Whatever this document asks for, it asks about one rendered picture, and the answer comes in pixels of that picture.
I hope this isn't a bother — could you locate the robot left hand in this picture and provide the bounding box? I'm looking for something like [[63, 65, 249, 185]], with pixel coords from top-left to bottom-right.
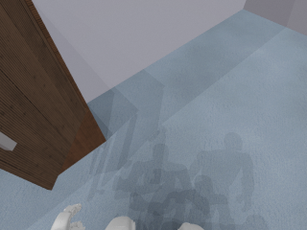
[[51, 203, 85, 230]]

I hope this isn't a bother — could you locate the handle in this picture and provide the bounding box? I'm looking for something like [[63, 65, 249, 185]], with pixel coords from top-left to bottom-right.
[[0, 131, 17, 151]]

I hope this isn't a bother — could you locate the cupboard door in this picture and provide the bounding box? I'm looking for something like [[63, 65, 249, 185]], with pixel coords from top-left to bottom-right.
[[0, 0, 86, 191]]

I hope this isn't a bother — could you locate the left robot thigh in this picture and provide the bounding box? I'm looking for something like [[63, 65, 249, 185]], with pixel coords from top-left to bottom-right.
[[105, 216, 136, 230]]

